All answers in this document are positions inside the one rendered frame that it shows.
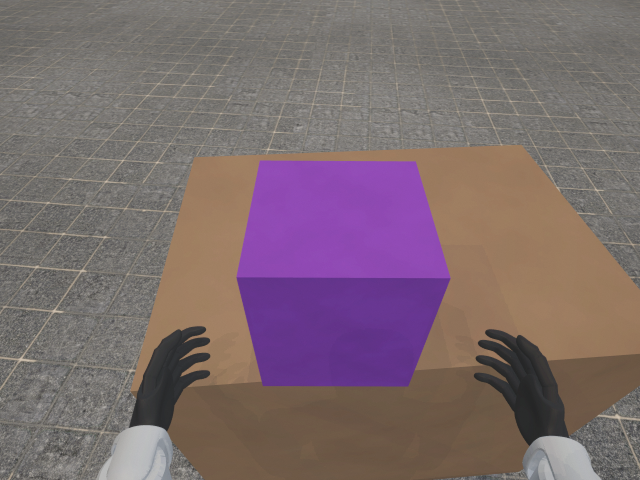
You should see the robot right hand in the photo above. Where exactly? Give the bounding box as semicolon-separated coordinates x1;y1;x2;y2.
474;329;569;446

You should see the right robot forearm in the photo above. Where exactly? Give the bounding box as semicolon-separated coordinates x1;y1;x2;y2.
522;436;601;480

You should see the pedestal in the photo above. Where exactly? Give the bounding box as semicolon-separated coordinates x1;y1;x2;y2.
130;145;640;480

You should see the carton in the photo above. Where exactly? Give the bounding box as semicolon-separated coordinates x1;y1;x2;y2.
236;161;451;387

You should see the robot left hand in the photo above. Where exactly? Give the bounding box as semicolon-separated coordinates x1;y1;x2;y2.
129;326;210;431

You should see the left robot forearm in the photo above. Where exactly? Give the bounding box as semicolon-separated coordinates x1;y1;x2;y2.
96;425;173;480

